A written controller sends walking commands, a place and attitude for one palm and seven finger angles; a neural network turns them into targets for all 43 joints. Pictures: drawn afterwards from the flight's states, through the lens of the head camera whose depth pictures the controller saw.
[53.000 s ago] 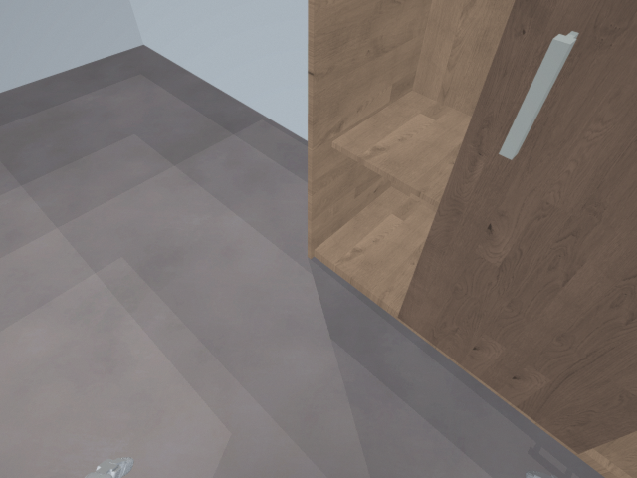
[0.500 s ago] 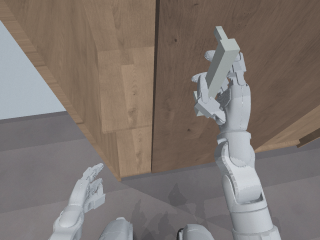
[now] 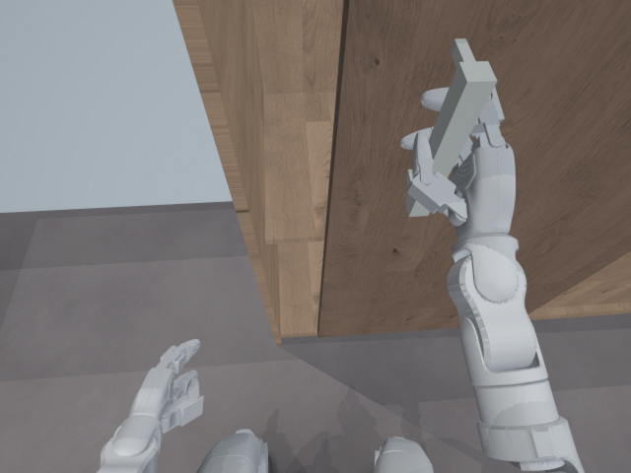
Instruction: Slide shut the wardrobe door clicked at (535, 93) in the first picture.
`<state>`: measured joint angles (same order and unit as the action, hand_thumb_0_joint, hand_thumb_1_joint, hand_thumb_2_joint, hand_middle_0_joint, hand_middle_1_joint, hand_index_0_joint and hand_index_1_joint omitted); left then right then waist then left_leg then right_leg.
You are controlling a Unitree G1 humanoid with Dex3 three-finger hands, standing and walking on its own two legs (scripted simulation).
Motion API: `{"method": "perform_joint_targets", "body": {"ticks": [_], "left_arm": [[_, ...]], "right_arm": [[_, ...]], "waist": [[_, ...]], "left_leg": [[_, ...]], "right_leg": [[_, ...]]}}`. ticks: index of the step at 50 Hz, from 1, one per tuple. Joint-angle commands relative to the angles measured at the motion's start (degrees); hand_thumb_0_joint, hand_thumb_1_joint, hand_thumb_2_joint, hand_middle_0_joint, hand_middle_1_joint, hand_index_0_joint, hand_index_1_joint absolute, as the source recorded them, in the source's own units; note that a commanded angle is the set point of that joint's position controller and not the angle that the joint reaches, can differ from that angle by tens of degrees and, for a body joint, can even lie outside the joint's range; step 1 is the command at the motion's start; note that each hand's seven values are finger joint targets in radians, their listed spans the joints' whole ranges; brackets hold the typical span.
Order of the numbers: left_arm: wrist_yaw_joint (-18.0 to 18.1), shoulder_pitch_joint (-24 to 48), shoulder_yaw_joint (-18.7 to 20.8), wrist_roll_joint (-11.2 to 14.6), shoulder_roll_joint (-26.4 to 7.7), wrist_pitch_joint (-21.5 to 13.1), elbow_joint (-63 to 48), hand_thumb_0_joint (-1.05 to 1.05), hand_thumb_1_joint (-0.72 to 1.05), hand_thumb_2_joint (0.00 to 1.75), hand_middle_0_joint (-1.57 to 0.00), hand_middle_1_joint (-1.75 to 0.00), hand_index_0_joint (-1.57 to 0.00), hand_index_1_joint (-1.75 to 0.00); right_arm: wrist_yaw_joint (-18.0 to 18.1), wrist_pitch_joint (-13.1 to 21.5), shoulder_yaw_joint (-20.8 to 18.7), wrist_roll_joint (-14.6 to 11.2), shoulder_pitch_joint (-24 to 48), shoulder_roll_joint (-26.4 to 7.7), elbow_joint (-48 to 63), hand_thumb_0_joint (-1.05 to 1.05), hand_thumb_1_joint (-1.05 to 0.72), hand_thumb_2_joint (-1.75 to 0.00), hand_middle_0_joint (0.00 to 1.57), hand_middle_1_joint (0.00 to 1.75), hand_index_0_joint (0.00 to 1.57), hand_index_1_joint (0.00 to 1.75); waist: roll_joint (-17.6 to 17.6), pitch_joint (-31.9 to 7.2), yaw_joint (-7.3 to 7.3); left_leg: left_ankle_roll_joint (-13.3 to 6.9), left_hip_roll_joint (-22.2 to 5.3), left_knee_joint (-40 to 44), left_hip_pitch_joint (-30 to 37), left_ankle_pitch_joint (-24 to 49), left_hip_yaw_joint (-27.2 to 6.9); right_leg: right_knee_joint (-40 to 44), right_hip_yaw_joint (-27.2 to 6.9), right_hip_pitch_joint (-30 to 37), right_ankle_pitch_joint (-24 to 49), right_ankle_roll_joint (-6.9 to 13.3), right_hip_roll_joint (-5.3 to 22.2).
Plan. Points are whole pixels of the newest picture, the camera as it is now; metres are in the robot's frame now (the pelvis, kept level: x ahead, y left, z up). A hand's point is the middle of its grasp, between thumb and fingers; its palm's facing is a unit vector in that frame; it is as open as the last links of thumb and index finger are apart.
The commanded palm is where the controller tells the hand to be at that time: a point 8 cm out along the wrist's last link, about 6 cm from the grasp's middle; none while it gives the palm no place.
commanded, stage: step sideways, sliding the door along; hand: right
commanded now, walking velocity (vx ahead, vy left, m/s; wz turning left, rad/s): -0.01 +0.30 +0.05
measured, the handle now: (435, 140) +0.42 -0.14 +0.16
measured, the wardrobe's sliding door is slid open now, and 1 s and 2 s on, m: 0.11 0.00 0.00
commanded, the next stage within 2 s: stop walking and hold the door there in 1.18 s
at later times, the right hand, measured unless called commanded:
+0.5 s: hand (376, 175) +0.37 -0.07 +0.16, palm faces +0.27 +0.96 -0.06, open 6.4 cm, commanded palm +0.34 -0.04 +0.17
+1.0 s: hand (298, 183) +0.37 +0.00 +0.16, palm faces +0.21 +0.97 -0.08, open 6.6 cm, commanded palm +0.33 +0.02 +0.17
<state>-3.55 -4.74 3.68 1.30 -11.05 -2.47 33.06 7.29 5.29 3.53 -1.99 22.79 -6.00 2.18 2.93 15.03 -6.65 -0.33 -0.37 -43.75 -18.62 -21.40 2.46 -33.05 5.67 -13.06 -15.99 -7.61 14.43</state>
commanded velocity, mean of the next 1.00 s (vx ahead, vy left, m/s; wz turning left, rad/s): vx -0.02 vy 0.18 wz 0.06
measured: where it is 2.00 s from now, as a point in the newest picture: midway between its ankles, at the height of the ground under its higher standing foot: outside the picture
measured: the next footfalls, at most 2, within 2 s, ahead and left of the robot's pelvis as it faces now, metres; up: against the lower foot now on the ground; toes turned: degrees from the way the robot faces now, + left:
left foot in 0.04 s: +0.05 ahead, +0.15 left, +0.00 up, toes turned +3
right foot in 0.24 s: +0.02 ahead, -0.12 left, +0.00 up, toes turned -10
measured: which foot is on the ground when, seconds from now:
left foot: up 0.00-0.02, down 0.04-0.26, up 0.28-0.46, down 0.48-1.00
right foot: down 0.00-0.10, up 0.12-0.22, down 0.24-0.54, up 0.56-0.66, down 0.68-1.00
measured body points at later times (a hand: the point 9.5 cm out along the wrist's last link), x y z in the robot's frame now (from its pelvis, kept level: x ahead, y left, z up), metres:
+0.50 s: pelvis -0.03 +0.11 -0.01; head +0.03 +0.11 +0.43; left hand +0.17 +0.31 -0.12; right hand +0.35 -0.12 +0.17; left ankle +0.01 +0.24 -0.73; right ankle -0.02 -0.11 -0.73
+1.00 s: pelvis -0.02 +0.15 +0.00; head +0.05 +0.16 +0.45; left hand +0.20 +0.34 -0.11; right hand +0.35 -0.05 +0.17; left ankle +0.01 +0.24 -0.73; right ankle -0.04 -0.03 -0.72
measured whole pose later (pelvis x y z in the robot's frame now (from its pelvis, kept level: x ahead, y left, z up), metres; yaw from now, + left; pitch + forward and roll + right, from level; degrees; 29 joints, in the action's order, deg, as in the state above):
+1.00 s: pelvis -0.02 +0.15 +0.00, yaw -2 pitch -2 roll +0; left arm -1.7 -4.4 1.7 2.3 -10.2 -3.6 36.1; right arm 10.1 4.8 -0.3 -4.2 27.8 -8.0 -11.3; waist 3.1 10.4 -5.2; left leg -2.7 1.5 -32.2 -15.1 -15.3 4.0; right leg -33.9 3.0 -12.7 -17.3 -4.3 8.6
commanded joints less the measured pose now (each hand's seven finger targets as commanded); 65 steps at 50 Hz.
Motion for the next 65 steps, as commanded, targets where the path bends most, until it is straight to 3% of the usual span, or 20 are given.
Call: {"method": "perform_joint_targets", "body": {"ticks": [1, 3, 5, 6, 8, 10, 13, 19, 24, 26, 27, 30, 32, 34, 38, 48, 53, 57, 64, 65], "left_arm": [[0.6, 4.3, 1.1, 0.9, -6.6, -2.0, -7.3, 0.00, 0.90, 0.90, -0.20, -0.30, -0.20, -0.30], [1.2, 3.4, 0.8, 2.0, -5.5, -2.1, -6.8, 0.00, 0.90, 0.90, -0.20, -0.30, -0.20, -0.30], [2.9, 4.9, 1.6, 2.4, -5.4, -2.2, -6.1, 0.00, 0.90, 0.90, -0.20, -0.30, -0.20, -0.30], [2.8, 4.0, 1.1, 1.6, -4.8, -2.0, -5.2, 0.00, 0.90, 0.90, -0.20, -0.30, -0.20, -0.30], [3.5, 3.8, 0.1, 0.7, -3.4, -2.5, -4.3, 0.00, 0.90, 0.90, -0.20, -0.30, -0.20, -0.30], [4.1, 4.1, 0.1, 0.6, -3.9, -2.1, -2.9, 0.00, 0.90, 0.90, -0.20, -0.30, -0.20, -0.30], [2.2, 2.8, 2.8, -0.1, -8.4, -1.9, -5.6, 0.00, 0.90, 0.90, -0.20, -0.30, -0.20, -0.30], [0.1, 2.0, 1.6, 1.3, -7.8, -2.9, -5.4, 0.00, 0.90, 0.90, -0.20, -0.30, -0.20, -0.30], [1.3, 1.3, 0.2, 2.7, -6.1, -4.4, -4.8, 0.00, 0.90, 0.90, -0.20, -0.30, -0.20, -0.30], [2.7, 0.7, -0.1, 2.3, -4.5, -4.9, -3.1, 0.00, 0.90, 0.90, -0.20, -0.30, -0.20, -0.30], [3.2, 0.5, 1.1, 2.0, -6.1, -4.5, -2.4, 0.00, 0.90, 0.90, -0.20, -0.30, -0.20, -0.30], [4.4, 2.1, -0.7, 1.3, -4.3, -5.7, -0.9, 0.00, 0.90, 0.90, -0.20, -0.30, -0.20, -0.30], [4.9, 2.1, -1.1, 0.8, -3.9, -6.4, -0.4, 0.00, 0.90, 0.90, -0.20, -0.30, -0.20, -0.30], [4.0, 2.4, -0.1, 0.8, -6.5, -6.7, -3.1, 0.00, 0.90, 0.90, -0.20, -0.30, -0.20, -0.30], [2.4, 1.5, -0.2, 0.8, -6.4, -6.4, -3.8, 0.00, 0.90, 0.90, -0.20, -0.30, -0.20, -0.30], [2.9, 1.6, 1.5, 1.1, -6.8, -3.1, -4.5, 0.00, 0.90, 0.90, -0.20, -0.30, -0.20, -0.30], [3.1, 2.5, 1.2, 0.8, -6.9, -1.7, -6.4, 0.00, 0.90, 0.90, -0.20, -0.30, -0.20, -0.30], [2.6, 2.4, 1.1, 1.2, -6.9, -1.2, -7.2, 0.00, 0.90, 0.90, -0.20, -0.30, -0.20, -0.30], [3.7, 1.5, 1.1, 2.0, -5.4, -0.2, -6.7, 0.00, 0.90, 0.90, -0.20, -0.30, -0.20, -0.30], [4.6, -2.5, 1.8, 0.6, -9.1, 0.3, -2.3, 0.00, 0.90, 0.90, -0.20, -0.30, -0.20, -0.30]], "right_arm": [[-6.4, 6.6, 14.8, 1.2, 29.6, 6.3, 15.3, 0.00, -0.90, -0.90, 0.45, 1.40, 0.45, 1.40], [-6.1, 6.4, 12.6, 1.3, 29.6, 3.5, 13.9, 0.00, -0.90, -0.90, 0.45, 1.40, 0.45, 1.40], [-4.5, 4.9, 9.4, 0.8, 27.3, -0.5, 9.6, 0.00, -0.90, -0.90, 0.45, 1.40, 0.45, 1.40], [-4.2, 4.9, 9.3, 0.9, 26.0, 0.1, 9.4, 0.00, -0.90, -0.90, 0.45, 1.40, 0.45, 1.40], [-4.5, 5.8, 12.6, -0.2, 28.8, 4.5, 12.7, 0.00, -0.90, -0.90, 0.45, 1.40, 0.45, 1.40], [-4.1, 7.2, 12.8, -0.8, 31.8, 3.8, 15.4, 0.00, -0.90, -0.90, 0.45, 1.40, 0.45, 1.40], [-6.0, 7.5, 12.5, -1.8, 30.2, 4.9, 11.5, 0.00, -0.90, -0.90, 0.45, 1.40, 0.45, 1.40], [-5.6, 5.3, 12.0, -0.9, 38.0, 5.5, 4.8, 0.00, -0.90, -0.90, 0.45, 1.40, 0.45, 1.40], [-5.1, 4.9, 11.5, -0.3, 40.2, 4.6, 1.0, 0.00, -0.90, -0.90, 0.45, 1.40, 0.45, 1.40], [-3.8, 4.1, 10.5, 0.1, 36.8, 2.9, -3.6, 0.00, -0.90, -0.90, 0.45, 1.40, 0.45, 1.40], [-3.6, 3.6, 8.1, -0.4, 35.3, 0.2, -6.6, 0.00, -0.90, -0.90, 0.45, 1.40, 0.45, 1.40], [-3.6, 4.9, 14.6, -0.8, 39.0, 7.8, 1.2, 0.00, -0.90, -0.90, 0.45, 1.40, 0.45, 1.40], [-3.0, 6.2, 15.8, -1.1, 37.0, 8.7, 4.2, 0.00, -0.90, -0.90, 0.45, 1.40, 0.45, 1.40], [-3.5, 6.6, 17.6, -1.3, 34.5, 10.7, 5.4, 0.00, -0.90, -0.90, 0.45, 1.40, 0.45, 1.40], [-4.1, 7.2, 17.4, -0.8, 37.0, 9.5, 6.5, 0.00, -0.90, -0.90, 0.45, 1.40, 0.45, 1.40], [-4.1, 6.8, 11.4, -0.5, 30.5, 3.3, 6.3, 0.00, -0.90, -0.90, 0.45, 1.40, 0.45, 1.40], [-4.9, 6.7, 12.2, -1.4, 29.6, 4.9, 9.6, 0.00, -0.90, -0.90, 0.45, 1.40, 0.45, 1.40], [-5.4, 6.4, 11.0, -1.3, 31.3, 3.9, 9.4, 0.00, -0.90, -0.90, 0.45, 1.40, 0.45, 1.40], [-4.5, 5.2, 8.7, -1.6, 29.1, 1.0, 6.4, 0.00, -0.90, -0.90, 0.45, 1.40, 0.45, 1.40], [-0.6, 4.2, -25.3, -0.6, 20.7, -33.2, -7.7, 0.00, -0.90, -0.90, 0.45, 1.40, 0.45, 1.40]], "waist": [[9.7, -28.7, 9.56], [-1.6, -30.8, 9.41], [-24.6, -31.5, 9.17], [-25.0, -32.1, 8.26], [-16.4, -32.2, 8.90], [-9.8, -34.4, 10.91], [5.8, -37.1, 8.79], [15.8, -30.1, 8.87], [5.3, -30.7, 8.62], [-8.1, -30.2, 9.71], [-25.1, -30.0, 8.26], [-13.9, -29.7, 8.82], [-8.4, -33.6, 9.40], [0.1, -36.2, 7.39], [8.6, -31.9, 8.48], [-8.8, -35.0, 9.44], [3.5, -34.9, 9.10], [6.0, -33.3, 8.86], [-12.2, -34.4, 8.99], [-10.1, -33.6, 7.04]], "left_leg": [[0.3, 0.5, 14.4, 6.8, 9.5, 2.4], [-0.6, -3.1, 22.1, 12.2, 28.2, -0.2], [-7.8, -12.5, 18.4, 20.5, 59.3, -16.3], [-9.0, -13.8, 16.1, 23.8, 62.2, -16.4], [-8.0, -12.7, 13.7, 22.7, 58.4, -12.7], [-4.8, -9.3, 5.5, 21.0, 53.2, -5.8], [0.1, -0.9, -9.7, -6.2, -5.8, -4.5], [0.2, -0.4, 0.0, -0.4, -0.8, -0.4], [0.9, -0.7, 19.5, 12.6, 18.1, 1.5], [-1.4, -8.5, 21.6, 16.1, 38.0, -7.6], [-3.8, -11.5, 21.7, 19.2, 42.3, -17.7], [-5.5, -13.0, 17.6, 19.9, 46.9, -15.5], [-2.4, -8.7, 9.3, 19.7, 46.7, -7.0], [0.7, -4.6, 8.1, 7.7, 28.4, -3.5], [0.2, -2.1, 8.5, 1.7, 9.4, -1.1], [-4.0, -8.0, 13.4, 12.4, 48.5, -9.6], [-0.1, -2.2, 9.1, 5.8, 22.2, -2.7], [-0.5, -0.7, 12.4, 5.6, 16.0, -1.4], [-6.0, -10.1, 15.5, 18.3, 50.2, -14.6], [-5.9, -11.6, 16.1, 17.7, 48.2, -16.4]], "right_leg": [[-1.9, -2.2, 15.4, 33.4, 10.6, 6.7], [-9.0, -0.3, 12.7, 22.8, 9.8, 0.1], [-18.3, -1.8, -2.8, -8.6, 8.9, -9.2], [-21.9, -4.4, -6.7, -14.8, 7.4, -9.8], [-8.8, -4.0, -4.9, -12.8, 7.9, -9.0], [11.4, 0.7, 5.6, 10.1, 7.1, -6.9], [5.7, -18.0, 30.0, 61.1, 18.9, 16.4], [3.7, -2.4, 18.2, 36.9, 13.5, 8.6], [-4.7, -0.1, 11.5, 15.0, 9.2, -1.6], [-7.6, 1.3, 4.7, 2.5, 9.3, -8.3], [-12.7, -1.1, -1.8, -7.0, 6.6, -12.1], [-6.3, -6.5, -2.6, -10.0, 8.8, -11.2], [11.5, -1.9, 8.3, 12.1, 9.1, -9.3], [5.7, -9.2, 21.7, 40.9, 12.3, 0.4], [5.4, -6.2, 22.0, 44.5, 12.9, 3.4], [-3.5, -3.0, 12.9, 26.6, 7.7, -2.9], [2.9, -7.2, 17.8, 37.5, 11.7, 5.8], [0.7, -5.0, 18.9, 40.3, 11.5, 6.0], [-6.4, -2.2, 3.5, 0.3, 7.2, -6.3], [-3.5, -0.3, -0.2, -6.1, 7.3, -6.6]]}}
